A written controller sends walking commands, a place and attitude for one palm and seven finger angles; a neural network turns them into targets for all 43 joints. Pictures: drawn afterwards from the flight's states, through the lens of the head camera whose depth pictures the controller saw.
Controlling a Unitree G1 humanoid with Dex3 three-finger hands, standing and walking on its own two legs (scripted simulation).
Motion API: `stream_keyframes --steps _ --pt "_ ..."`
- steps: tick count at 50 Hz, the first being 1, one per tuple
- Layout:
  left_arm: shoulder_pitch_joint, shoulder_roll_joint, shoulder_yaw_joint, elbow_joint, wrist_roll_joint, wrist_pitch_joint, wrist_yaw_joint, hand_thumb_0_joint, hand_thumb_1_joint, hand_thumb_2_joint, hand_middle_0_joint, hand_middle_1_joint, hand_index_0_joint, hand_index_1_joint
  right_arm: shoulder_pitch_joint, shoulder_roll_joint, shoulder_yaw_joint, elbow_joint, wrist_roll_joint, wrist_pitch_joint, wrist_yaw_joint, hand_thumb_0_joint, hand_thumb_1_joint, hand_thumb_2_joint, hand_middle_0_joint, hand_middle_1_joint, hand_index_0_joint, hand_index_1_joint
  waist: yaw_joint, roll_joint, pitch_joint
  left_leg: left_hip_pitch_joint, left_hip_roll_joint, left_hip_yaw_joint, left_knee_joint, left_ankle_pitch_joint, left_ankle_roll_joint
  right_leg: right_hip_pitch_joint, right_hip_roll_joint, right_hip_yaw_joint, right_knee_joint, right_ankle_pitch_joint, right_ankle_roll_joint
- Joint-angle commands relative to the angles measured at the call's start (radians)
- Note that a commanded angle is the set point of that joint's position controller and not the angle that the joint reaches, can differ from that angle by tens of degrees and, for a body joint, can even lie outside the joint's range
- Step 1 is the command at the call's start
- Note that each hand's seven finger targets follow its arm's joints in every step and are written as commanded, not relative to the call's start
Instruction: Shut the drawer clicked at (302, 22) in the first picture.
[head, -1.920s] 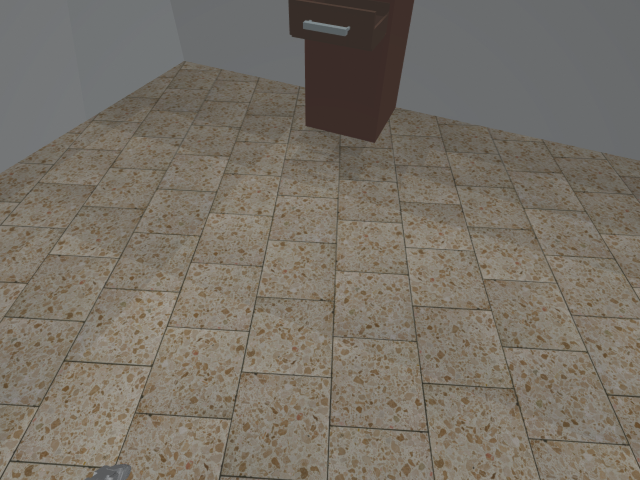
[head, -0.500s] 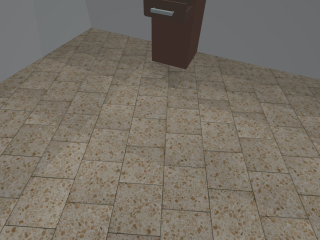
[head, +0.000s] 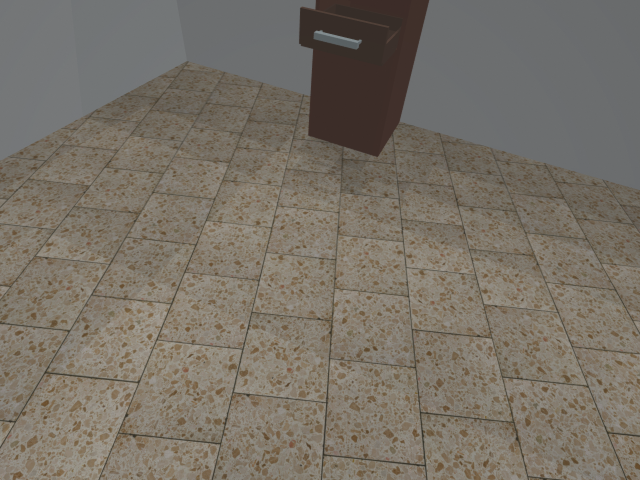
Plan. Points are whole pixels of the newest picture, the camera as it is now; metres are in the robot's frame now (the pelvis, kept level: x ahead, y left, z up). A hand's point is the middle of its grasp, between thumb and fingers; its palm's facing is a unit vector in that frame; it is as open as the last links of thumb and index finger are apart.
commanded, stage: walk to a spot facing it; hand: left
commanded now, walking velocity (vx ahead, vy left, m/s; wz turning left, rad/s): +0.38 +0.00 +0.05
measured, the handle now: (338, 38) +1.76 -0.01 -0.11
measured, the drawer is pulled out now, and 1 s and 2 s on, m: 0.22 0.22 0.22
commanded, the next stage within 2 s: none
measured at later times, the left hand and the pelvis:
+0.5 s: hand (249, 380) +0.31 +0.12 -0.17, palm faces +0.06 -0.98 -0.19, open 7.3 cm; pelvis +0.22 -0.05 -0.01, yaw +3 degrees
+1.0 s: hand (233, 361) +0.35 +0.16 -0.18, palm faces +0.17 -0.98 -0.13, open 7.4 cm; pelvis +0.44 +0.01 +0.00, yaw +5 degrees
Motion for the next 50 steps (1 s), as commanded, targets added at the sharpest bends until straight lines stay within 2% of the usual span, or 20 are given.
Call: stream_keyframes --steps 1,4,12,14,16,17,18,19,20,22,24,27,38,40,42,43,44,45,46,50 --pt "-0.182 0.068 0.034 -0.14 0.007 -0.066 -0.005 0.0 0.9 0.9 -0.2 -0.3 -0.2 -0.3 0.172 -0.136 -0.032 0.018 0.008 -0.032 -0.029 0.0 -0.9 -0.9 0.2 0.3 0.2 0.3 -0.044 0.104 0.181 0.168 0.31 -0.394 -0.344 0.309 0.147 -0.43 -0.071 0.033 0.241 0.091 0.002" --pt "-0.156 0.033 0.033 -0.132 0.004 -0.055 -0.012 0.0 0.9 0.9 -0.2 -0.3 -0.2 -0.3 0.186 -0.108 -0.033 0.033 0.016 -0.048 -0.038 0.0 -0.9 -0.9 0.2 0.3 0.2 0.3 -0.021 0.135 0.137 0.203 0.247 -0.244 -0.335 0.47 0.129 -0.417 -0.073 -0.006 0.216 0.176 0.025" --pt "-0.326 -0.01 0.031 -0.197 -0.008 -0.06 -0.018 0.0 0.9 0.9 -0.2 -0.3 -0.2 -0.3 0.231 -0.083 -0.038 0.086 0.008 -0.048 -0.043 0.0 -0.9 -0.9 0.2 0.3 0.2 0.3 -0.04 0.186 0.19 0.154 0.218 -0.116 -0.341 0.617 0.108 -0.25 -0.027 -0.108 -0.206 0.286 -0.001" --pt "-0.254 0.008 0.04 -0.181 -0.005 -0.066 -0.011 0.0 0.9 0.9 -0.2 -0.3 -0.2 -0.3 0.222 -0.101 -0.047 0.09 0.008 -0.045 -0.042 0.0 -0.9 -0.9 0.2 0.3 0.2 0.3 0.001 0.174 0.147 0.17 0.229 -0.096 -0.231 0.824 0.101 -0.135 0.01 -0.121 -0.239 0.263 -0.032" --pt "-0.029 0.052 0.06 -0.116 0.003 -0.077 -0.005 0.0 0.9 0.9 -0.2 -0.3 -0.2 -0.3 0.18 -0.119 -0.053 0.081 0.014 -0.044 -0.041 0.0 -0.9 -0.9 0.2 0.3 0.2 0.3 0.105 0.146 0.039 0.116 0.201 -0.054 0.029 0.866 0.058 0.139 0.034 -0.117 -0.316 0.324 -0.054" --pt "0.113 0.119 0.08 -0.074 0.015 -0.093 0.004 0.0 0.9 0.9 -0.2 -0.3 -0.2 -0.3 0.194 -0.093 -0.05 0.071 0.02 -0.042 -0.03 0.0 -0.9 -0.9 0.2 0.3 0.2 0.3 0.157 0.039 -0.059 -0.079 0.15 -0.037 0.299 0.642 0.022 0.411 -0.074 0.012 -0.34 0.302 -0.1" --pt "0.216 0.231 0.11 -0.053 0.015 -0.097 0.02 0.0 0.9 0.9 -0.2 -0.3 -0.2 -0.3 0.268 -0.026 -0.041 0.042 0.032 -0.047 -0.024 0.0 -0.9 -0.9 0.2 0.3 0.2 0.3 0.156 -0.211 -0.221 -0.337 -0.02 -0.011 0.681 -0.057 -0.019 0.615 -0.396 0.508 -0.463 0.274 -0.218" --pt "0.193 0.246 0.112 -0.052 -0.009 -0.091 0.024 0.0 0.9 0.9 -0.2 -0.3 -0.2 -0.3 0.192 -0.039 -0.043 0.012 0.033 -0.039 -0.025 0.0 -0.9 -0.9 0.2 0.3 0.2 0.3 0.144 -0.141 -0.194 -0.385 0.004 -0.123 0.874 -0.17 0.009 0.518 -0.467 0.631 -0.598 0.192 -0.251" --pt "0.08 0.203 0.103 -0.069 -0.01 -0.087 0.024 0.0 0.9 0.9 -0.2 -0.3 -0.2 -0.3 0.141 -0.037 -0.053 0.017 0.032 -0.037 -0.02 0.0 -0.9 -0.9 0.2 0.3 0.2 0.3 0.11 -0.083 -0.07 -0.401 0.069 -0.127 0.911 -0.076 0.02 0.364 -0.428 0.534 -0.646 -0.002 -0.231" --pt "-0.05 0.096 0.068 -0.098 -0.004 -0.093 0.027 0.0 0.9 0.9 -0.2 -0.3 -0.2 -0.3 0.055 -0.006 -0.051 -0.006 0.012 -0.022 -0.011 0.0 -0.9 -0.9 0.2 0.3 0.2 0.3 0.045 0.009 0.091 -0.399 0.133 -0.13 0.846 0.035 0.007 0.064 -0.36 0.355 -0.675 0.041 -0.171" --pt "-0.1 0.037 0.048 -0.097 0.004 -0.102 0.03 0.0 0.9 0.9 -0.2 -0.3 -0.2 -0.3 0.093 0.029 -0.049 0.006 0.001 0.006 -0.007 0.0 -0.9 -0.9 0.2 0.3 0.2 0.3 -0.011 0.005 0.117 -0.326 0.148 -0.116 0.766 0.07 -0.01 -0.065 -0.302 0.192 -0.701 0.129 -0.139" --pt "-0.088 0.024 0.046 -0.092 0.006 -0.107 0.027 0.0 0.9 0.9 -0.2 -0.3 -0.2 -0.3 0.077 0.026 -0.053 -0.013 -0.003 0.03 0.002 0.0 -0.9 -0.9 0.2 0.3 0.2 0.3 -0.038 -0.054 0.128 -0.331 0.157 -0.073 0.634 0.126 -0.045 -0.11 -0.249 0.062 -0.733 0.184 -0.125" --pt "0.097 0.085 0.046 -0.033 0.004 -0.11 0.026 0.0 0.9 0.9 -0.2 -0.3 -0.2 -0.3 -0.29 -0.015 -0.045 -0.156 0.002 -0.001 0.036 0.0 -0.9 -0.9 0.2 0.3 0.2 0.3 0.066 -0.038 0.13 -0.382 0.11 0.027 0.136 0.167 -0.039 0.25 -0.253 0.026 -0.651 0.529 -0.132" --pt "0.097 0.093 0.049 -0.028 0.005 -0.108 0.027 0.0 0.9 0.9 -0.2 -0.3 -0.2 -0.3 -0.266 -0.03 -0.049 -0.151 0.003 -0.009 0.032 0.0 -0.9 -0.9 0.2 0.3 0.2 0.3 0.044 -0.026 0.114 -0.3 0.082 0.051 0.076 0.127 -0.021 0.271 -0.255 0.007 -0.576 0.652 -0.127" --pt "0.065 0.095 0.051 -0.029 -0.003 -0.106 0.028 0.0 0.9 0.9 -0.2 -0.3 -0.2 -0.3 -0.057 -0.078 -0.063 -0.083 -0.003 -0.02 0.016 0.0 -0.9 -0.9 0.2 0.3 0.2 0.3 -0.055 0.017 -0.003 0.03 0.043 0.068 -0.05 0.195 0.006 0.188 -0.191 -0.083 -0.292 0.772 -0.08" --pt "0.086 0.056 0.046 -0.044 -0.01 -0.106 0.021 0.0 0.9 0.9 -0.2 -0.3 -0.2 -0.3 0.084 -0.173 -0.087 -0.047 -0.013 -0.026 0.004 0.0 -0.9 -0.9 0.2 0.3 0.2 0.3 -0.107 0.183 -0.116 0.307 0.215 -0.16 -0.096 0.223 0.07 -0.027 -0.105 -0.135 -0.034 0.538 -0.026" --pt "0.071 0.014 0.031 -0.079 -0.016 -0.108 0.011 0.0 0.9 0.9 -0.2 -0.3 -0.2 -0.3 0.184 -0.274 -0.11 -0.026 -0.005 -0.023 -0.005 0.0 -0.9 -0.9 0.2 0.3 0.2 0.3 -0.122 0.381 -0.161 0.461 0.446 -0.487 -0.19 0.308 0.17 -0.286 0.013 -0.13 0.269 -0.072 0.008" --pt "0.004 0.052 0.043 -0.098 -0.008 -0.104 0.017 0.0 0.9 0.9 -0.2 -0.3 -0.2 -0.3 0.17 -0.245 -0.103 -0.023 0.005 -0.013 -0.012 0.0 -0.9 -0.9 0.2 0.3 0.2 0.3 -0.123 0.239 -0.105 0.404 0.473 -0.49 -0.24 0.27 0.203 -0.36 -0.019 -0.028 0.382 -0.1 -0.009" --pt "-0.038 0.042 0.046 -0.091 -0.005 -0.099 0.016 0.0 0.9 0.9 -0.2 -0.3 -0.2 -0.3 0.095 -0.192 -0.09 -0.03 0.008 -0.016 -0.016 0.0 -0.9 -0.9 0.2 0.3 0.2 0.3 -0.096 0.184 -0.039 0.291 0.426 -0.404 -0.262 0.247 0.17 -0.379 -0.066 -0.003 0.408 -0.018 -0.008" --pt "0.006 -0.026 0.049 -0.059 0.01 -0.064 0.0 0.0 0.9 0.9 -0.2 -0.3 -0.2 -0.3 -0.04 -0.08 -0.057 -0.053 0.007 -0.04 -0.021 0.0 -0.9 -0.9 0.2 0.3 0.2 0.3 0.008 0.132 0.087 0.009 0.313 -0.172 -0.344 0.221 0.095 -0.275 -0.115 0.01 0.317 0.159 0.019"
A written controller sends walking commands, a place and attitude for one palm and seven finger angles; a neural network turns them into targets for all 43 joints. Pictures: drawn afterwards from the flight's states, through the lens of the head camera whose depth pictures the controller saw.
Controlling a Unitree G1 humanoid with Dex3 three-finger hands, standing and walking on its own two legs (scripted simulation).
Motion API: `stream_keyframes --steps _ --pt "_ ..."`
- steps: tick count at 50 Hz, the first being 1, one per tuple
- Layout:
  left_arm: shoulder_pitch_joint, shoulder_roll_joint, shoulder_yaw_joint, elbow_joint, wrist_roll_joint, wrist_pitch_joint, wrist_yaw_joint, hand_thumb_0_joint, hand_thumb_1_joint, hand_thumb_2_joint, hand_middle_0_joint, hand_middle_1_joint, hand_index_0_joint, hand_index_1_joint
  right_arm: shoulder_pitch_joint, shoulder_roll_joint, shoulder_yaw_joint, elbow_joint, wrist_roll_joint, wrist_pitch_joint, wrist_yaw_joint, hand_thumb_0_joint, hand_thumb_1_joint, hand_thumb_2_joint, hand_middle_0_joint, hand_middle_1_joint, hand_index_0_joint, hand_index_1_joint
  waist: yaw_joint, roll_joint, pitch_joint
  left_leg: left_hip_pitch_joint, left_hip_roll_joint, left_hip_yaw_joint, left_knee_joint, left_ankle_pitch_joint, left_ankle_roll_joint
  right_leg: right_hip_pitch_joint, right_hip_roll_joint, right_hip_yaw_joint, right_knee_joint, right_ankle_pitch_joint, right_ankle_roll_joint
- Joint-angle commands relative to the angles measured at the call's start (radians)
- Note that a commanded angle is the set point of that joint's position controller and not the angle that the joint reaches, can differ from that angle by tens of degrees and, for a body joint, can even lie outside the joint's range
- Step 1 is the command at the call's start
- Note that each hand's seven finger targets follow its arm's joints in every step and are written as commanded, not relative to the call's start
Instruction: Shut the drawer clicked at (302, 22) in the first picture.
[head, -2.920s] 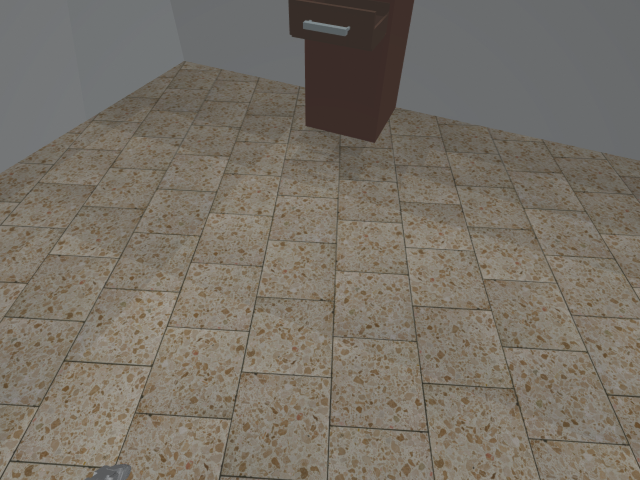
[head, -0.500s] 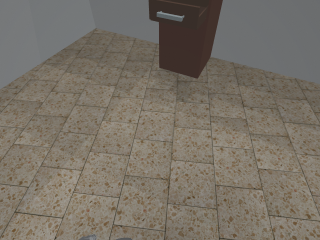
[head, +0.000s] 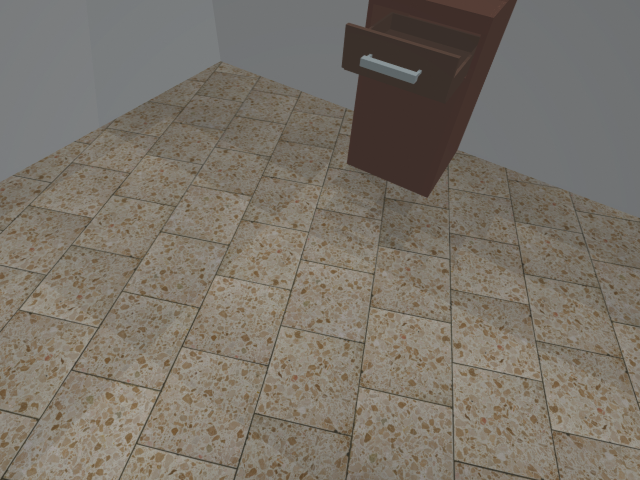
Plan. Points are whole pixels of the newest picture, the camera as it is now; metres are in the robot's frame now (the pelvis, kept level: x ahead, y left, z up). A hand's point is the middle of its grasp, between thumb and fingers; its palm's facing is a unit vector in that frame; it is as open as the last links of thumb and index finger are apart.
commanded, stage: walk to a spot facing it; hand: left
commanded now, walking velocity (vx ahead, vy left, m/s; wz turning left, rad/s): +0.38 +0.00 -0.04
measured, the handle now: (391, 66) +1.31 -0.12 -0.11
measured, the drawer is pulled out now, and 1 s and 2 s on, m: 0.22 0.22 0.22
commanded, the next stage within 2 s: turn to face it in 1.20 s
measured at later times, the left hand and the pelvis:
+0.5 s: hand (261, 379) +0.29 +0.12 -0.15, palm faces +0.05 -0.97 -0.23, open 7.2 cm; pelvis +0.21 -0.07 +0.00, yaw +1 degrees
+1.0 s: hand (238, 327) +0.39 +0.18 -0.18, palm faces +0.17 -0.98 -0.15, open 7.4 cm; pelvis +0.43 +0.01 +0.00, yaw +6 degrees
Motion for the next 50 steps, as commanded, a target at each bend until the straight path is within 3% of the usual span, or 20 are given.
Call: stream_keyframes --steps 1,7,13,15,16,17,18,19,21,23,25,31,37,38,40,41,42,43,46,50 --pt "-0.021 0.028 0.024 -0.095 0.015 -0.009 0.0 0.0 0.9 0.9 -0.2 -0.3 -0.2 -0.3 0.163 -0.109 -0.015 0.04 -0.006 -0.003 -0.01 0.0 -0.9 -0.9 0.2 0.3 0.2 0.3 -0.028 0.121 0.003 0.072 0.262 -0.233 -0.355 0.08 0.094 -0.179 -0.07 0.048 -0.011 0.112 0.016" --pt "-0.155 0.037 0.025 -0.162 0.011 0.01 -0.013 0.0 0.9 0.9 -0.2 -0.3 -0.2 -0.3 0.189 -0.144 -0.025 0.055 -0.006 -0.002 -0.006 0.0 -0.9 -0.9 0.2 0.3 0.2 0.3 -0.028 0.152 0.068 0.082 0.239 -0.162 -0.412 0.039 0.114 -0.2 -0.089 0.006 -0.304 0.215 0.042" --pt "-0.266 0.065 0.03 -0.206 0.01 -0.008 -0.018 0.0 0.9 0.9 -0.2 -0.3 -0.2 -0.3 0.249 -0.175 -0.034 0.086 -0.017 0.011 -0.001 0.0 -0.9 -0.9 0.2 0.3 0.2 0.3 -0.054 0.157 0.062 0.141 0.245 -0.147 -0.314 0.072 0.094 -0.074 -0.023 -0.056 -0.544 0.196 0.024" --pt "-0.162 0.095 0.04 -0.181 0.013 -0.018 -0.015 0.0 0.9 0.9 -0.2 -0.3 -0.2 -0.3 0.234 -0.173 -0.031 0.086 -0.014 0.016 -0.002 0.0 -0.9 -0.9 0.2 0.3 0.2 0.3 0.007 0.098 0.022 0.101 0.213 -0.118 -0.159 0.145 0.064 0.106 0.017 -0.077 -0.636 0.207 0.003" --pt "-0.015 0.142 0.052 -0.13 0.018 -0.032 -0.012 0.0 0.9 0.9 -0.2 -0.3 -0.2 -0.3 0.234 -0.162 -0.027 0.088 -0.009 0.015 0.002 0.0 -0.9 -0.9 0.2 0.3 0.2 0.3 0.07 0.016 -0.067 0.035 0.149 -0.063 0.071 0.202 0.027 0.321 0.009 -0.04 -0.681 0.193 -0.023" --pt "0.134 0.262 0.082 -0.089 0.026 -0.048 0.002 0.0 0.9 0.9 -0.2 -0.3 -0.2 -0.3 0.257 -0.1 -0.016 0.065 0.003 0.01 0.012 0.0 -0.9 -0.9 0.2 0.3 0.2 0.3 0.118 -0.255 -0.183 -0.209 0.043 0.006 0.422 -0.06 -0.018 0.555 -0.256 0.296 -0.776 0.126 -0.1" --pt "0.191 0.327 0.087 -0.075 0.004 -0.045 0.01 0.0 0.9 0.9 -0.2 -0.3 -0.2 -0.3 0.228 -0.1 -0.008 0.025 0.004 0.01 0.012 0.0 -0.9 -0.9 0.2 0.3 0.2 0.3 0.11 -0.31 -0.23 -0.365 -0.017 -0.091 0.646 -0.331 -0.025 0.612 -0.399 0.558 -0.913 0.133 -0.164" --pt "0.131 0.304 0.084 -0.092 -0.001 -0.039 0.018 0.0 0.9 0.9 -0.2 -0.3 -0.2 -0.3 0.194 -0.123 -0.019 0.017 0.003 0.014 0.009 0.0 -0.9 -0.9 0.2 0.3 0.2 0.3 0.101 -0.203 -0.169 -0.399 0.029 -0.171 0.749 -0.286 -0.015 0.546 -0.407 0.53 -0.935 0.066 -0.186" --pt "-0.028 0.209 0.057 -0.129 -0.001 -0.043 0.018 0.0 0.9 0.9 -0.2 -0.3 -0.2 -0.3 0.129 -0.098 -0.023 0.028 -0.001 0.02 0.014 0.0 -0.9 -0.9 0.2 0.3 0.2 0.3 0.042 -0.111 -0.037 -0.408 0.101 -0.195 0.769 -0.115 -0.021 0.296 -0.341 0.382 -0.975 -0.033 -0.139" --pt "-0.093 0.131 0.03 -0.139 0.003 -0.051 0.017 0.0 0.9 0.9 -0.2 -0.3 -0.2 -0.3 0.169 -0.063 -0.021 0.049 -0.011 0.042 0.018 0.0 -0.9 -0.9 0.2 0.3 0.2 0.3 -0.02 -0.068 0.003 -0.325 0.111 -0.183 0.699 -0.017 -0.038 0.161 -0.26 0.182 -0.994 0.092 -0.094" --pt "-0.077 0.112 0.023 -0.128 0.006 -0.061 0.019 0.0 0.9 0.9 -0.2 -0.3 -0.2 -0.3 0.207 -0.045 -0.02 0.064 -0.013 0.056 0.023 0.0 -0.9 -0.9 0.2 0.3 0.2 0.3 -0.046 -0.079 0.005 -0.319 0.102 -0.162 0.642 0.026 -0.054 0.154 -0.219 0.077 -0.995 0.212 -0.082" --pt "-0.018 0.124 0.018 -0.096 0.007 -0.076 0.024 0.0 0.9 0.9 -0.2 -0.3 -0.2 -0.3 0.047 -0.046 -0.019 -0.008 -0.008 0.061 0.047 0.0 -0.9 -0.9 0.2 0.3 0.2 0.3 -0.032 -0.074 0.054 -0.375 0.109 -0.117 0.37 0.114 -0.073 0.221 -0.212 -0.015 -1.015 0.337 -0.109" --pt "0.036 0.159 0.021 -0.063 0.01 -0.066 0.029 0.0 0.9 0.9 -0.2 -0.3 -0.2 -0.3 -0.063 -0.062 -0.01 -0.055 -0.005 0.043 0.057 0.0 -0.9 -0.9 0.2 0.3 0.2 0.3 -0.002 -0.069 0.065 -0.277 0.067 -0.073 0.138 0.069 -0.028 0.332 -0.245 -0.033 -0.954 0.433 -0.1" --pt "0.032 0.165 0.024 -0.063 0.01 -0.064 0.029 0.0 0.9 0.9 -0.2 -0.3 -0.2 -0.3 -0.047 -0.072 -0.013 -0.056 -0.006 0.04 0.055 0.0 -0.9 -0.9 0.2 0.3 0.2 0.3 -0.015 -0.074 0.063 -0.232 0.056 -0.066 0.12 0.045 -0.017 0.33 -0.255 -0.041 -0.919 0.477 -0.099" --pt "0.0 0.177 0.03 -0.067 0.007 -0.059 0.03 0.0 0.9 0.9 -0.2 -0.3 -0.2 -0.3 0.148 -0.123 -0.029 -0.001 -0.013 0.028 0.043 0.0 -0.9 -0.9 0.2 0.3 0.2 0.3 -0.111 0.018 -0.035 0.059 0.007 -0.058 0.02 0.066 0.004 0.259 -0.21 -0.117 -0.643 0.584 -0.065" --pt "0.032 0.147 0.028 -0.076 0.0 -0.056 0.024 0.0 0.9 0.9 -0.2 -0.3 -0.2 -0.3 0.301 -0.211 -0.048 0.034 -0.023 0.022 0.031 0.0 -0.9 -0.9 0.2 0.3 0.2 0.3 -0.161 0.177 -0.16 0.291 0.093 -0.204 -0.055 0.058 0.043 0.138 -0.115 -0.16 -0.374 0.44 -0.023" --pt "0.075 0.091 0.016 -0.1 -0.013 -0.052 0.011 0.0 0.9 0.9 -0.2 -0.3 -0.2 -0.3 0.384 -0.322 -0.074 0.056 -0.021 0.019 0.018 0.0 -0.9 -0.9 0.2 0.3 0.2 0.3 -0.16 0.44 -0.241 0.49 0.341 -0.593 -0.184 0.089 0.129 -0.15 0.044 -0.151 -0.056 -0.124 0.025" --pt "0.006 0.119 0.017 -0.131 -0.006 -0.054 0.014 0.0 0.9 0.9 -0.2 -0.3 -0.2 -0.3 0.385 -0.321 -0.067 0.061 -0.006 0.028 0.006 0.0 -0.9 -0.9 0.2 0.3 0.2 0.3 -0.167 0.334 -0.24 0.49 0.386 -0.669 -0.247 0.096 0.169 -0.239 0.036 -0.006 0.093 -0.168 0.004" --pt "-0.09 0.091 0.022 -0.113 0.001 -0.045 0.006 0.0 0.9 0.9 -0.2 -0.3 -0.2 -0.3 0.184 -0.186 -0.031 0.012 -0.004 0.011 -0.006 0.0 -0.9 -0.9 0.2 0.3 0.2 0.3 -0.088 0.115 -0.065 0.189 0.305 -0.44 -0.279 0.173 0.111 -0.244 -0.069 0.066 0.143 0.053 0.009" --pt "-0.027 0.046 0.015 -0.094 0.01 -0.01 0.005 0.0 0.9 0.9 -0.2 -0.3 -0.2 -0.3 0.162 -0.132 -0.01 0.023 -0.002 -0.012 -0.01 0.0 -0.9 -0.9 0.2 0.3 0.2 0.3 -0.019 0.094 -0.066 0.108 0.242 -0.262 -0.322 0.275 0.097 -0.163 -0.07 0.061 0.025 0.126 0.028"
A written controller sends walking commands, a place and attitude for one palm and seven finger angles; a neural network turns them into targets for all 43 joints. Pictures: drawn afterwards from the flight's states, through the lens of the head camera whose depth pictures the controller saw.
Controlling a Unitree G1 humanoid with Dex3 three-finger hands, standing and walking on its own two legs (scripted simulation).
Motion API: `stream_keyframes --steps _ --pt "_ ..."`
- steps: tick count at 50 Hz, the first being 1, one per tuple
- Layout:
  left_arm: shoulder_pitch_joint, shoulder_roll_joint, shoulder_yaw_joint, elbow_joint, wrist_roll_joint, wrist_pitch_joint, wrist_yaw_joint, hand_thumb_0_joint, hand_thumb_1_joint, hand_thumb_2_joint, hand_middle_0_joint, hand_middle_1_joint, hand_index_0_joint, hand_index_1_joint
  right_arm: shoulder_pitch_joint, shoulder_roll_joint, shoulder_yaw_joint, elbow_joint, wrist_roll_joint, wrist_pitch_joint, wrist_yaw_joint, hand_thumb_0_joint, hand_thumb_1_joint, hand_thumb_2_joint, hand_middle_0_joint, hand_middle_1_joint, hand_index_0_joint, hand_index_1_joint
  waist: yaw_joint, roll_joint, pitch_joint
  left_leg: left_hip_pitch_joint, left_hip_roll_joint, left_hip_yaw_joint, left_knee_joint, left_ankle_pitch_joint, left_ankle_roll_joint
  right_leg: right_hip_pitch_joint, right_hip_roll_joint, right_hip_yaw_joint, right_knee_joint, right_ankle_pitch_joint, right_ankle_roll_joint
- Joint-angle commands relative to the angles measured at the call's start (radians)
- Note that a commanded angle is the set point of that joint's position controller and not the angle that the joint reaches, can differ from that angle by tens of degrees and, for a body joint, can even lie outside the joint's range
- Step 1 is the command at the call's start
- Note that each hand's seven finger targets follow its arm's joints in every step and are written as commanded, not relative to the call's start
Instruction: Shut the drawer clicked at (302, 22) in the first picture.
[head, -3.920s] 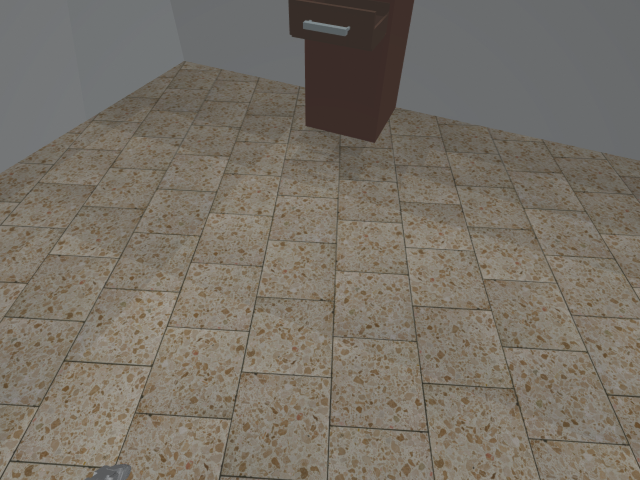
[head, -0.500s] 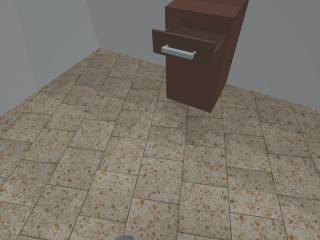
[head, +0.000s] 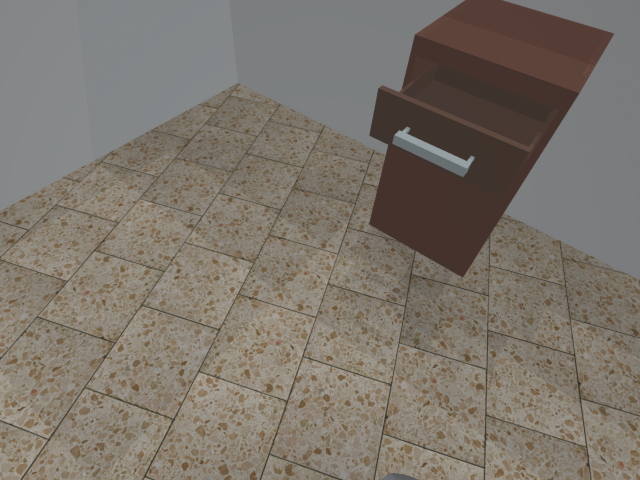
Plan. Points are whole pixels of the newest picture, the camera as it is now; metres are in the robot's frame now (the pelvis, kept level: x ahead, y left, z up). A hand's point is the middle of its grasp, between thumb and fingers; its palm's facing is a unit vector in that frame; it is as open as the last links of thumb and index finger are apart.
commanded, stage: walk to a spot facing it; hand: left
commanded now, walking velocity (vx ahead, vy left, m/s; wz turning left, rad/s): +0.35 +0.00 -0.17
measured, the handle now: (434, 148) +0.87 -0.22 -0.11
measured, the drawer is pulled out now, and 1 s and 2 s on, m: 0.22 0.22 0.22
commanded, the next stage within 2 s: turn to face it in 0.20 s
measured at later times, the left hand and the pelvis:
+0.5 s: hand (274, 368) +0.31 +0.09 -0.17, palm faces -0.13 -0.97 -0.20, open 7.3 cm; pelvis +0.18 -0.07 -0.01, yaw -7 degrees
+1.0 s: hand (244, 345) +0.34 +0.15 -0.17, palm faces -0.27 -0.95 -0.19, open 7.4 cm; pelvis +0.22 -0.02 +0.01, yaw -21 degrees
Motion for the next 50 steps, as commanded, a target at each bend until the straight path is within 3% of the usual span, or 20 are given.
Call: stream_keyframes --steps 1,7,14,16,18,19,20,21,22,23,25,28,33,39,42,43,44,45,47,50 --pt "0.044 0.013 0.013 -0.061 0.013 0.005 0.002 0.0 0.9 0.9 -0.2 -0.3 -0.2 -0.3 0.15 -0.096 -0.013 0.02 0.0 -0.014 -0.005 0.0 -0.9 -0.9 0.2 0.3 0.2 0.3 -0.008 0.089 -0.047 0.104 0.274 -0.22 -0.314 0.229 0.067 -0.112 -0.044 0.052 -0.044 0.095 0.011" --pt "-0.109 0.041 0.021 -0.13 0.01 0.022 -0.01 0.0 0.9 0.9 -0.2 -0.3 -0.2 -0.3 0.202 -0.113 -0.01 0.046 0.003 -0.013 -0.005 0.0 -0.9 -0.9 0.2 0.3 0.2 0.3 -0.022 0.101 0.042 0.166 0.278 -0.172 -0.367 0.183 0.079 -0.229 -0.05 0.051 -0.225 0.198 0.023" --pt "-0.258 0.029 0.008 -0.188 0.005 0.008 -0.011 0.0 0.9 0.9 -0.2 -0.3 -0.2 -0.3 0.291 -0.125 -0.012 0.092 -0.011 -0.001 -0.006 0.0 -0.9 -0.9 0.2 0.3 0.2 0.3 -0.069 0.135 0.071 0.274 0.29 -0.076 -0.268 0.433 0.057 -0.147 0.008 -0.026 -0.533 0.152 -0.022" --pt "-0.215 0.03 0.006 -0.176 0.006 0.0 -0.009 0.0 0.9 0.9 -0.2 -0.3 -0.2 -0.3 0.284 -0.134 -0.01 0.097 -0.012 0.006 -0.009 0.0 -0.9 -0.9 0.2 0.3 0.2 0.3 -0.05 0.142 0.044 0.28 0.286 -0.039 -0.169 0.591 0.04 -0.036 0.052 -0.06 -0.607 0.14 -0.042" --pt "-0.035 0.069 0.017 -0.129 0.011 -0.009 -0.008 0.0 0.9 0.9 -0.2 -0.3 -0.2 -0.3 0.246 -0.158 -0.015 0.084 -0.001 0.011 -0.011 0.0 -0.9 -0.9 0.2 0.3 0.2 0.3 0.033 0.126 -0.057 0.252 0.253 0.017 0.053 0.666 -0.005 0.197 0.102 -0.096 -0.703 0.248 -0.051" --pt "0.071 0.139 0.034 -0.097 0.016 -0.024 -0.002 0.0 0.9 0.9 -0.2 -0.3 -0.2 -0.3 0.24 -0.149 -0.017 0.068 0.007 0.012 -0.005 0.0 -0.9 -0.9 0.2 0.3 0.2 0.3 0.074 0.049 -0.135 0.1 0.217 0.035 0.257 0.532 -0.048 0.415 0.035 -0.019 -0.713 0.46 -0.08" --pt "0.162 0.248 0.063 -0.084 0.015 -0.035 0.011 0.0 0.9 0.9 -0.2 -0.3 -0.2 -0.3 0.264 -0.094 -0.012 0.038 0.02 0.008 -0.005 0.0 -0.9 -0.9 0.2 0.3 0.2 0.3 0.094 -0.187 -0.261 -0.171 0.082 0.075 0.593 -0.05 -0.109 0.66 -0.251 0.345 -0.703 0.921 -0.213" --pt "0.193 0.288 0.066 -0.077 -0.014 -0.028 0.015 0.0 0.9 0.9 -0.2 -0.3 -0.2 -0.3 0.245 -0.104 -0.009 0.021 0.023 0.013 -0.018 0.0 -0.9 -0.9 0.2 0.3 0.2 0.3 0.087 -0.182 -0.322 -0.238 0.027 -0.048 0.795 -0.432 -0.128 0.67 -0.369 0.469 -0.77 1.154 -0.334" --pt "0.122 0.254 0.064 -0.096 -0.017 -0.02 0.024 0.0 0.9 0.9 -0.2 -0.3 -0.2 -0.3 0.194 -0.093 -0.011 0.014 0.025 0.022 -0.025 0.0 -0.9 -0.9 0.2 0.3 0.2 0.3 0.069 -0.074 -0.24 -0.274 0.078 -0.134 0.827 -0.38 -0.126 0.591 -0.336 0.397 -0.791 1.064 -0.346" --pt "0.055 0.224 0.057 -0.118 -0.016 -0.017 0.026 0.0 0.9 0.9 -0.2 -0.3 -0.2 -0.3 0.147 -0.08 -0.008 0.004 0.019 0.032 -0.018 0.0 -0.9 -0.9 0.2 0.3 0.2 0.3 0.056 -0.094 -0.197 -0.289 0.116 -0.142 0.815 -0.312 -0.132 0.474 -0.283 0.368 -0.821 0.949 -0.301" --pt "-0.065 0.168 0.047 -0.152 -0.015 -0.006 0.03 0.0 0.9 0.9 -0.2 -0.3 -0.2 -0.3 0.124 -0.081 -0.012 0.001 0.006 0.062 -0.016 0.0 -0.9 -0.9 0.2 0.3 0.2 0.3 -0.007 -0.022 -0.116 -0.228 0.147 -0.157 0.747 -0.227 -0.142 0.251 -0.213 0.276 -0.883 0.732 -0.242" --pt "-0.148 0.156 0.051 -0.184 0.001 0.004 0.031 0.0 0.9 0.9 -0.2 -0.3 -0.2 -0.3 0.182 -0.066 -0.016 0.003 -0.004 0.102 -0.012 0.0 -0.9 -0.9 0.2 0.3 0.2 0.3 -0.066 -0.052 -0.109 -0.151 0.126 -0.13 0.623 -0.159 -0.163 0.095 -0.139 0.21 -0.929 0.487 -0.194" --pt "-0.13 0.185 0.059 -0.191 0.003 0.023 0.018 0.0 0.9 0.9 -0.2 -0.3 -0.2 -0.3 0.094 -0.101 -0.022 -0.058 -0.006 0.108 -0.002 0.0 -0.9 -0.9 0.2 0.3 0.2 0.3 -0.039 -0.106 -0.118 -0.18 0.094 -0.127 0.479 -0.117 -0.167 0.12 -0.091 0.285 -0.957 0.202 -0.18" --pt "-0.1 0.216 0.073 -0.21 0.008 0.042 0.018 0.0 0.9 0.9 -0.2 -0.3 -0.2 -0.3 0.005 -0.116 -0.018 -0.118 0.009 0.089 -0.011 0.0 -0.9 -0.9 0.2 0.3 0.2 0.3 0.002 -0.108 -0.134 -0.078 0.041 -0.132 0.202 -0.195 -0.153 0.182 -0.102 0.399 -0.89 0.309 -0.198" --pt "-0.141 0.207 0.068 -0.23 -0.005 0.055 0.017 0.0 0.9 0.9 -0.2 -0.3 -0.2 -0.3 0.088 -0.136 -0.02 -0.096 0.015 0.079 -0.021 0.0 -0.9 -0.9 0.2 0.3 0.2 0.3 -0.048 -0.094 -0.138 0.165 0.039 -0.12 -0.069 -0.046 -0.133 0.053 -0.042 0.381 -0.823 0.259 -0.121" --pt "-0.137 0.164 0.059 -0.245 -0.012 0.06 0.015 0.0 0.9 0.9 -0.2 -0.3 -0.2 -0.3 0.111 -0.185 -0.028 -0.096 0.009 0.072 -0.026 0.0 -0.9 -0.9 0.2 0.3 0.2 0.3 -0.058 0.044 -0.136 0.261 0.155 -0.234 -0.182 -0.073 -0.095 -0.064 0.046 0.314 -0.729 0.115 -0.072" --pt "-0.12 0.112 0.05 -0.264 -0.018 0.063 0.005 0.0 0.9 0.9 -0.2 -0.3 -0.2 -0.3 0.102 -0.278 -0.044 -0.121 -0.002 0.075 -0.021 0.0 -0.9 -0.9 0.2 0.3 0.2 0.3 -0.053 0.342 -0.104 0.244 0.405 -0.493 -0.287 -0.033 -0.02 -0.186 0.173 0.15 -0.49 -0.149 -0.011" --pt "-0.147 0.144 0.057 -0.272 -0.003 0.067 0.007 0.0 0.9 0.9 -0.2 -0.3 -0.2 -0.3 0.059 -0.286 -0.041 -0.143 -0.008 0.085 -0.02 0.0 -0.9 -0.9 0.2 0.3 0.2 0.3 -0.05 0.284 -0.04 0.098 0.49 -0.518 -0.302 0.016 0.063 -0.175 0.136 0.126 -0.294 -0.211 0.01" --pt "-0.096 0.168 0.076 -0.226 0.012 0.084 0.0 0.0 0.9 0.9 -0.2 -0.3 -0.2 -0.3 -0.05 -0.197 -0.016 -0.158 -0.007 0.08 -0.028 0.0 -0.9 -0.9 0.2 0.3 0.2 0.3 0.009 0.201 -0.002 0.003 0.359 -0.335 -0.295 0.06 0.032 -0.125 0.118 0.144 -0.112 -0.091 0.027" --pt "-0.053 0.13 0.065 -0.207 0.007 0.08 -0.006 0.0 0.9 0.9 -0.2 -0.3 -0.2 -0.3 -0.03 -0.179 -0.006 -0.153 -0.007 0.066 -0.03 0.0 -0.9 -0.9 0.2 0.3 0.2 0.3 0.016 0.168 -0.045 0.088 0.267 -0.168 -0.221 0.319 0.01 -0.137 0.108 0.103 -0.032 -0.012 0.043"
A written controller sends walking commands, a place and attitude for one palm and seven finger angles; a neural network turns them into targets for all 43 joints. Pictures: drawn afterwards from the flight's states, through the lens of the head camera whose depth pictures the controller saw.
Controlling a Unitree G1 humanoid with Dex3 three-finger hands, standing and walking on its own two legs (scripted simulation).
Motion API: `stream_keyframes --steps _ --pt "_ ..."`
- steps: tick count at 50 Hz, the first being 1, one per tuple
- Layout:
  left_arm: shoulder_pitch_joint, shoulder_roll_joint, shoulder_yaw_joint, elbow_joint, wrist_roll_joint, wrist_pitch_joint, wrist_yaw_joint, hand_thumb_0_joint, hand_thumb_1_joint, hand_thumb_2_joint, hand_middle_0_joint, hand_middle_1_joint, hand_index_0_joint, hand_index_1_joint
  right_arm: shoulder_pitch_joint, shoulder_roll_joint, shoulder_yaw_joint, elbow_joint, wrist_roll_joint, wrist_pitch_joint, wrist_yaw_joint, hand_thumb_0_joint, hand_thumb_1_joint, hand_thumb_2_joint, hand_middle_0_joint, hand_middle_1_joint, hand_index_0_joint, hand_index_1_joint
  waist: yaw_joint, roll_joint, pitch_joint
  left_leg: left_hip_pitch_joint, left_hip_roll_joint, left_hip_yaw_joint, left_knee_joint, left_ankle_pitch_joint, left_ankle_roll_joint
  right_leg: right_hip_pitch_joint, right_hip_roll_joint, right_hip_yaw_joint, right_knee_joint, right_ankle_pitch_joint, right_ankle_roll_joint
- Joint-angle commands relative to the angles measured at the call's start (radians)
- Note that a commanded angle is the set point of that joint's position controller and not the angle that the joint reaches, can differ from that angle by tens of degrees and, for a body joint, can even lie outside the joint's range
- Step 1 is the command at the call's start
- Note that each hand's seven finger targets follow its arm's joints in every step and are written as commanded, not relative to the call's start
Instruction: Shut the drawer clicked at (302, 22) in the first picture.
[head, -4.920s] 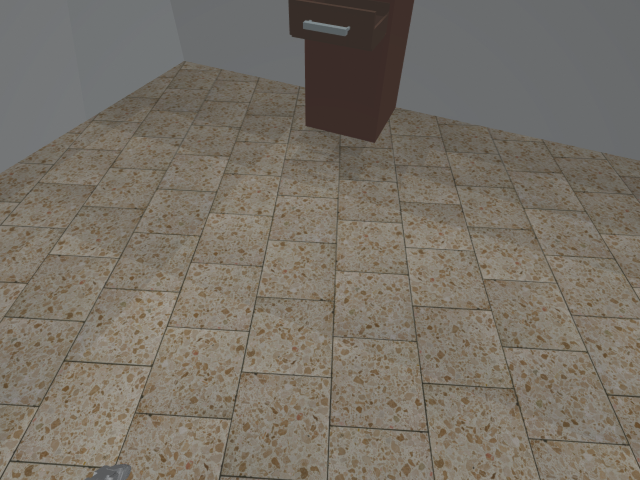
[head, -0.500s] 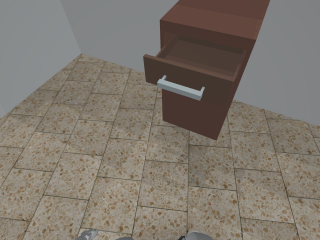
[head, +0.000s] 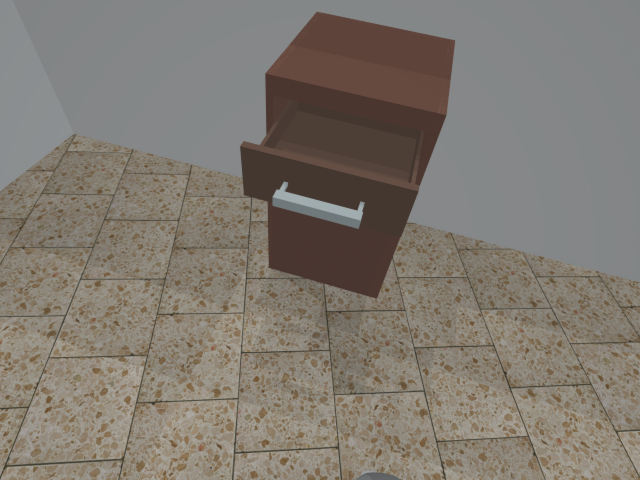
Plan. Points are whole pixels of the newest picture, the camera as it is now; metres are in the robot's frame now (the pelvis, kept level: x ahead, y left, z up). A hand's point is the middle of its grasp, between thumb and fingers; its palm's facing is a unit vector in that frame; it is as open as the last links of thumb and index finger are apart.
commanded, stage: turn to face it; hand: left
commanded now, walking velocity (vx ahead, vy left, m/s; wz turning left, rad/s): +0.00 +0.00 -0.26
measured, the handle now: (319, 202) +0.67 +0.05 -0.11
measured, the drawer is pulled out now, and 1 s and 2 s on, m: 0.22 0.22 0.22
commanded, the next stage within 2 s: take the last steps up to it in 0.08 s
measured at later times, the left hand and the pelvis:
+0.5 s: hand out of the picture +0.09 +0.12 -0.15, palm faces -0.09 -0.97 -0.25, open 7.2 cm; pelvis +0.02 -0.06 +0.00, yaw -7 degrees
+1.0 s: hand (218, 472) +0.16 +0.15 -0.18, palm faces -0.08 -0.98 -0.16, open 7.4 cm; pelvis +0.16 -0.03 +0.00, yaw -8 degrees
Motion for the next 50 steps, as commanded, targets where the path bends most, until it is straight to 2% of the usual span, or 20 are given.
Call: stream_keyframes --steps 1,5,9,12,14,15,16,17,19,23,36,38,39,40,41,42,43,45,47,50 --pt "0.036 0.052 0.014 -0.055 0.001 -0.019 0.003 0.0 0.9 0.9 -0.2 -0.3 -0.2 -0.3 0.005 -0.162 -0.039 -0.056 0.003 -0.035 -0.017 0.0 -0.9 -0.9 0.2 0.3 0.2 0.3 0.0 0.203 -0.025 0.076 0.208 -0.099 -0.183 0.44 0.078 -0.066 -0.048 -0.006 0.177 0.034 0.03" --pt "-0.025 0.03 -0.001 -0.066 -0.005 -0.018 0.007 0.0 0.9 0.9 -0.2 -0.3 -0.2 -0.3 0.106 -0.169 -0.048 -0.007 0.003 -0.035 -0.017 0.0 -0.9 -0.9 0.2 0.3 0.2 0.3 -0.043 0.229 -0.05 0.189 0.239 -0.096 -0.138 0.616 0.114 -0.041 -0.07 -0.044 0.018 -0.025 0.037" --pt "-0.083 0.012 -0.018 -0.073 -0.006 -0.023 0.009 0.0 0.9 0.9 -0.2 -0.3 -0.2 -0.3 0.157 -0.192 -0.066 0.033 -0.001 -0.021 -0.009 0.0 -0.9 -0.9 0.2 0.3 0.2 0.3 -0.082 0.273 -0.062 0.209 0.268 -0.094 -0.109 0.611 0.127 0.062 -0.072 -0.096 -0.207 -0.09 0.02" --pt "-0.055 -0.002 -0.025 -0.054 -0.006 -0.039 0.002 0.0 0.9 0.9 -0.2 -0.3 -0.2 -0.3 0.175 -0.208 -0.073 0.059 -0.005 -0.019 -0.002 0.0 -0.9 -0.9 0.2 0.3 0.2 0.3 -0.075 0.276 -0.079 0.167 0.28 -0.11 -0.103 0.38 0.107 0.181 -0.052 -0.13 -0.377 -0.051 -0.006" --pt "0.027 0.027 -0.018 -0.015 -0.002 -0.054 -0.001 0.0 0.9 0.9 -0.2 -0.3 -0.2 -0.3 0.147 -0.197 -0.07 0.064 0.004 -0.019 0.005 0.0 -0.9 -0.9 0.2 0.3 0.2 0.3 -0.025 0.182 -0.095 0.028 0.224 -0.073 -0.019 0.119 0.045 0.397 -0.053 -0.131 -0.612 0.123 -0.028" --pt "0.097 0.09 -0.006 0.013 0.005 -0.068 0.006 0.0 0.9 0.9 -0.2 -0.3 -0.2 -0.3 0.134 -0.143 -0.059 0.054 0.016 -0.022 0.012 0.0 -0.9 -0.9 0.2 0.3 0.2 0.3 0.008 0.017 -0.108 -0.173 0.16 0.017 0.139 -0.083 -0.012 0.587 -0.202 0.036 -0.706 0.096 -0.075" --pt "0.166 0.186 0.011 0.037 0.006 -0.074 0.02 0.0 0.9 0.9 -0.2 -0.3 -0.2 -0.3 0.053 -0.069 -0.033 0.003 0.014 -0.025 0.019 0.0 -0.9 -0.9 0.2 0.3 0.2 0.3 0.057 -0.275 -0.049 -0.448 0.028 0.078 0.382 -0.383 -0.07 0.65 -0.427 0.355 -0.797 0.144 -0.185" --pt "0.207 0.173 0.0 0.045 -0.007 -0.075 0.029 0.0 0.9 0.9 -0.2 -0.3 -0.2 -0.3 -0.015 -0.122 -0.039 -0.015 0.001 -0.018 0.019 0.0 -0.9 -0.9 0.2 0.3 0.2 0.3 0.079 -0.143 -0.011 -0.455 0.052 -0.058 0.488 -0.355 -0.056 0.542 -0.459 0.347 -0.804 0.127 -0.246" --pt "0.117 0.1 -0.006 0.049 -0.006 -0.085 0.038 0.0 0.9 0.9 -0.2 -0.3 -0.2 -0.3 0.022 -0.106 -0.05 0.025 -0.004 -0.012 0.03 0.0 -0.9 -0.9 0.2 0.3 0.2 0.3 0.023 -0.155 0.071 -0.456 0.075 -0.071 0.564 -0.215 -0.05 0.447 -0.379 0.276 -0.841 -0.033 -0.229" --pt "0.091 0.03 -0.035 0.051 -0.007 -0.121 0.033 0.0 0.9 0.9 -0.2 -0.3 -0.2 -0.3 0.105 -0.081 -0.051 0.088 -0.007 -0.021 0.042 0.0 -0.9 -0.9 0.2 0.3 0.2 0.3 -0.039 -0.081 0.119 -0.397 0.074 -0.046 0.534 -0.035 -0.078 0.395 -0.291 0.066 -0.807 0.323 -0.184" --pt "0.216 0.06 -0.03 0.138 0.004 -0.136 0.038 0.0 0.9 0.9 -0.2 -0.3 -0.2 -0.3 -0.065 -0.059 -0.043 0.036 0.009 -0.05 0.06 0.0 -0.9 -0.9 0.2 0.3 0.2 0.3 0.004 -0.077 0.119 -0.301 0.032 -0.016 0.2 -0.015 -0.023 0.495 -0.319 0.052 -0.746 0.484 -0.192" --pt "0.197 0.065 -0.028 0.144 0.001 -0.135 0.038 0.0 0.9 0.9 -0.2 -0.3 -0.2 -0.3 0.033 -0.068 -0.046 0.069 0.005 -0.06 0.048 0.0 -0.9 -0.9 0.2 0.3 0.2 0.3 -0.05 -0.046 0.073 -0.126 -0.015 0.017 0.089 0.015 -0.004 0.464 -0.289 0.007 -0.608 0.631 -0.167" --pt "0.186 0.055 -0.029 0.143 -0.002 -0.133 0.036 0.0 0.9 0.9 -0.2 -0.3 -0.2 -0.3 0.164 -0.096 -0.052 0.111 0.0 -0.069 0.039 0.0 -0.9 -0.9 0.2 0.3 0.2 0.3 -0.103 0.007 0.009 0.064 -0.038 0.019 0.018 0.078 0.009 0.398 -0.238 -0.039 -0.435 0.653 -0.138" --pt "0.207 0.018 -0.033 0.132 -0.012 -0.132 0.03 0.0 0.9 0.9 -0.2 -0.3 -0.2 -0.3 0.301 -0.174 -0.067 0.144 -0.011 -0.078 0.026 0.0 -0.9 -0.9 0.2 0.3 0.2 0.3 -0.146 0.165 -0.101 0.289 0.105 -0.153 -0.034 0.14 0.06 0.247 -0.148 -0.095 -0.192 0.447 -0.095" --pt "0.218 -0.033 -0.047 0.104 -0.024 -0.132 0.02 0.0 0.9 0.9 -0.2 -0.3 -0.2 -0.3 0.38 -0.264 -0.084 0.161 -0.01 -0.079 0.017 0.0 -0.9 -0.9 0.2 0.3 0.2 0.3 -0.146 0.378 -0.157 0.423 0.355 -0.491 -0.147 0.212 0.167 0.011 -0.025 -0.155 0.1 -0.135 -0.056" --pt "0.167 -0.011 -0.042 0.08 -0.015 -0.129 0.025 0.0 0.9 0.9 -0.2 -0.3 -0.2 -0.3 0.37 -0.261 -0.078 0.158 0.002 -0.066 0.011 0.0 -0.9 -0.9 0.2 0.3 0.2 0.3 -0.143 0.287 -0.134 0.364 0.394 -0.545 -0.209 0.16 0.216 -0.048 -0.051 -0.054 0.232 -0.201 -0.076" --pt "0.134 -0.013 -0.038 0.078 -0.008 -0.126 0.023 0.0 0.9 0.9 -0.2 -0.3 -0.2 -0.3 0.276 -0.217 -0.07 0.137 0.005 -0.064 0.013 0.0 -0.9 -0.9 0.2 0.3 0.2 0.3 -0.115 0.184 -0.061 0.228 0.362 -0.468 -0.245 -0.002 0.212 -0.064 -0.099 -0.042 0.27 -0.146 -0.082" --pt "0.093 -0.028 -0.036 0.083 0.0 -0.112 0.012 0.0 0.9 0.9 -0.2 -0.3 -0.2 -0.3 0.158 -0.131 -0.047 0.103 0.005 -0.073 0.009 0.0 -0.9 -0.9 0.2 0.3 0.2 0.3 -0.074 0.143 0.065 0.036 0.305 -0.372 -0.301 -0.064 0.167 -0.06 -0.154 -0.018 0.253 -0.011 -0.068" --pt "0.134 -0.055 -0.037 0.091 0.005 -0.096 0.007 0.0 0.9 0.9 -0.2 -0.3 -0.2 -0.3 0.13 -0.093 -0.032 0.101 0.007 -0.085 0.006 0.0 -0.9 -0.9 0.2 0.3 0.2 0.3 -0.033 0.149 0.064 -0.043 0.243 -0.246 -0.311 0.051 0.137 0.014 -0.161 -0.037 0.163 0.044 -0.053" --pt "0.146 -0.072 -0.036 0.08 0.003 -0.079 0.008 0.0 0.9 0.9 -0.2 -0.3 -0.2 -0.3 0.123 -0.1 -0.039 0.101 0.008 -0.09 0.005 0.0 -0.9 -0.9 0.2 0.3 0.2 0.3 -0.006 0.136 0.039 -0.041 0.219 -0.169 -0.317 0.138 0.151 0.046 -0.164 -0.064 0.028 0.071 -0.036"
